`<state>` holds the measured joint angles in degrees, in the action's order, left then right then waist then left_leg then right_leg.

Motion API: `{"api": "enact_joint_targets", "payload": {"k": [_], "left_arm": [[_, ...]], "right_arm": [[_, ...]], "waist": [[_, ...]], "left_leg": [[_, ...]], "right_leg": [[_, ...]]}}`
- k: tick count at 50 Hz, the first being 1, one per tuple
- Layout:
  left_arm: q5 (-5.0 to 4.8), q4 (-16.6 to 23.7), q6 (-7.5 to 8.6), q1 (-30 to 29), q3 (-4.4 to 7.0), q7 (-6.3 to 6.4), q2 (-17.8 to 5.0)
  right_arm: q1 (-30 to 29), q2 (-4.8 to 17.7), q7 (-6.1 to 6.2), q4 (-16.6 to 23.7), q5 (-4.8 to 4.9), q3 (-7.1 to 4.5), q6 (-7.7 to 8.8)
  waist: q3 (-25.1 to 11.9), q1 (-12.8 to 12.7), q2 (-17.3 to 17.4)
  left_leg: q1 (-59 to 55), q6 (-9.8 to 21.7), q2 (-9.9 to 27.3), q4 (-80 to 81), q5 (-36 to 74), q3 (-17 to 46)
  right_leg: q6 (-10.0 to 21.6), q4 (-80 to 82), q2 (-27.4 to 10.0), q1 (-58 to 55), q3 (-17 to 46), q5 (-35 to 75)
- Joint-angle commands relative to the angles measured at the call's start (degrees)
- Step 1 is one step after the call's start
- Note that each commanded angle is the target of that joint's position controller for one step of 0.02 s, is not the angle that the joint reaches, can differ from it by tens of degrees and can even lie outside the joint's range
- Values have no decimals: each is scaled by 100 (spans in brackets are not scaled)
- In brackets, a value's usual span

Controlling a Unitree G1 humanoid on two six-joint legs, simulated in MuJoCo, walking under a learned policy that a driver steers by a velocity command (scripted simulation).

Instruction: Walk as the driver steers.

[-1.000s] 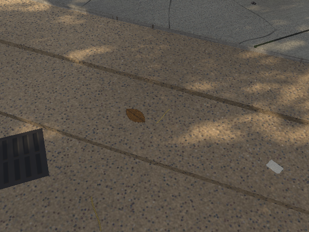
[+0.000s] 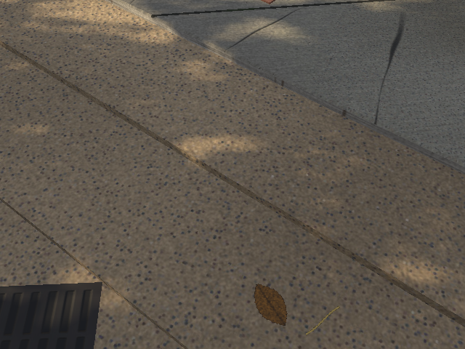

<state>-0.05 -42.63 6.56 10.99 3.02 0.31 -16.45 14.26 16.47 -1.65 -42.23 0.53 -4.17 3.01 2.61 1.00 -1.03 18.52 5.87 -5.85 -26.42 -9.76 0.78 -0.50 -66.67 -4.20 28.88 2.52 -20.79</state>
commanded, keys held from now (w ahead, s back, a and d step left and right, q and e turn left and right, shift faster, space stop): w+e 1.00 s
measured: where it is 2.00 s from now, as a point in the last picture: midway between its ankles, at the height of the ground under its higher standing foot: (333, 200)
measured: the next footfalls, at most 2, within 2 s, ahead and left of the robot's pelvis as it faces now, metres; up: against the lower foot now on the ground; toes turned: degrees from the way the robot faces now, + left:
right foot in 0.34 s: +0.38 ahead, -0.16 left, +0.03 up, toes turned -6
left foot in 0.82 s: +0.65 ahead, +0.02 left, +0.03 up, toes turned -23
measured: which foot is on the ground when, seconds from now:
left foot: down 0.00-0.38, up 0.40-0.80, down 0.82-1.00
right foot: up 0.00-0.32, down 0.34-0.82, up 0.84-1.00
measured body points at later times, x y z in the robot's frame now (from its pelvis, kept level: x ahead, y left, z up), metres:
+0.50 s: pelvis +0.28 -0.07 +0.02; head +0.31 -0.07 +0.47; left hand +0.43 +0.19 -0.08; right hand +0.38 -0.34 -0.09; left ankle +0.23 +0.08 -0.63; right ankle +0.34 -0.15 -0.70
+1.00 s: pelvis +0.56 -0.06 +0.04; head +0.58 -0.05 +0.49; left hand +0.79 +0.14 -0.07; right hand +0.54 -0.35 -0.05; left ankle +0.61 +0.04 -0.70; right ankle +0.47 -0.18 -0.61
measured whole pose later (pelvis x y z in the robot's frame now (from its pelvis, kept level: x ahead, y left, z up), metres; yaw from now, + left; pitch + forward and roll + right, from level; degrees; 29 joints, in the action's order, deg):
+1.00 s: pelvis +0.56 -0.06 +0.04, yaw -25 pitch +2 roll +1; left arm -1.6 -37.9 1.4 16.6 4.0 -0.1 -18.1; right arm 14.6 14.5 -0.1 -41.8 -0.8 -3.0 5.6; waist -0.6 1.3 -3.4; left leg 14.1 1.2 -0.6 -24.3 -11.9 -3.0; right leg 0.3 -69.4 -1.8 32.2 3.3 -18.2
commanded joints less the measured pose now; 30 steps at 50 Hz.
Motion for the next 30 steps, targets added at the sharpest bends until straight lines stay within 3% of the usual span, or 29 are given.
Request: {"api": "enact_joint_targets", "payload": {"k": [1,4,7,9,13,15,16,17,18,19,20,21,22,23,24,26,28,30], "left_arm": [[64,275,-52,369,152,-1,-513],[38,339,-160,37,86,-3,-374],[-19,509,-178,-617,-29,-43,-181],[-50,594,-149,-873,-34,-98,-213],[-102,776,-119,-1118,-31,-265,-236],[-86,799,-116,-873,16,-323,-300],[-57,736,-129,-487,81,-323,-408],[-50,549,-142,295,202,-307,-607],[-38,392,-162,1154,377,-256,-1058],[-30,331,-166,1712,548,-223,-1636],[-17,354,-154,1616,383,-183,-1170],[19,446,-162,1199,299,-143,-954],[7,526,-186,900,265,-123,-833],[-4,533,-200,704,221,-132,-718],[29,601,-199,520,168,-125,-581],[-14,682,-187,336,166,-92,-565],[-53,646,-186,420,207,-35,-681],[-84,622,-240,506,256,22,-803]], "right_arm": [[-155,649,87,445,-41,-134,132],[111,670,147,258,-39,-100,143],[281,715,142,146,-31,-69,94],[459,829,124,49,-90,-70,103],[563,811,135,-124,-63,-54,28],[410,891,185,-90,-66,-67,-31],[311,948,233,-55,-57,-79,-61],[184,954,295,-16,-39,-71,-99],[176,848,365,130,-45,-30,-65],[572,383,301,328,-122,138,60],[273,551,155,263,-177,120,242],[-39,712,13,402,68,64,375],[-355,666,-14,479,81,106,443],[-431,607,1,491,-17,82,450],[-316,597,39,474,-72,49,402],[-80,525,90,420,-104,36,286],[-229,453,155,480,-164,51,226],[-674,229,181,590,-159,147,216]], "waist": [[-639,-240,337],[-414,-86,457],[-170,223,436],[-174,379,496],[-42,414,508],[-297,181,673],[-600,-65,819],[-995,-513,799],[-1514,-854,417],[-2191,-758,-1215],[-2422,-803,-1244],[-1491,-672,-837],[-970,-569,-140],[-567,-344,186],[-464,-126,101],[-401,41,-192],[-328,30,-199],[-230,-127,-234]], "left_leg": [[-870,1175,1626,1352,1960,1651],[-850,963,1521,1506,2271,1048],[-966,671,1397,1705,1756,621],[-1299,652,1593,1746,1871,591],[-2223,530,1900,1495,2602,320],[-2332,385,1892,943,4364,24],[-2300,300,1837,401,5555,-135],[-2098,146,1649,-528,6184,-343],[-912,-119,1400,-1953,5197,-505],[1284,-522,278,-4422,1050,-310],[2137,-379,163,-5041,-1559,725],[2650,-311,492,-5217,-1371,799],[2552,-258,740,-4800,-1036,649],[2321,-292,926,-4335,-919,557],[1937,-335,1065,-4068,-790,531],[1685,-512,1102,-3805,-613,402],[1726,-728,1093,-3232,-162,305],[1457,-898,960,-2100,380,152]], "right_leg": [[-149,364,-303,687,52,482],[-258,904,-398,1049,-53,1324],[-141,2005,-300,1112,-275,1985],[-21,2156,-199,1123,-394,2183],[248,2459,8,1523,-505,1646],[465,2543,341,912,-775,1141],[589,2575,587,277,-961,988],[771,2956,827,-775,-997,1239],[1156,3204,330,-2446,88,1405],[2221,4079,-1091,-4238,3267,71],[2112,4916,-1279,-4548,4597,-669],[1902,5017,-1293,-3810,3862,-1123],[1763,5088,-1102,-2953,3239,-785],[1677,5207,-914,-2213,2728,-214],[1620,5349,-696,-1705,2323,156],[1673,5549,-473,-1256,1894,666],[1674,5602,-305,-1057,1483,1032],[1542,5595,-105,-820,1105,1190]]}}
Keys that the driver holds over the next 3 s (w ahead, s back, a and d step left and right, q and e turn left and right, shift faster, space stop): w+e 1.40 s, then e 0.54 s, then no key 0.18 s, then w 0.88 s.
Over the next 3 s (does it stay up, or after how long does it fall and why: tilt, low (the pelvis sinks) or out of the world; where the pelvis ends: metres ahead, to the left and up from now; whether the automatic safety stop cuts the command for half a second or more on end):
stays up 1.05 -0.56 0.08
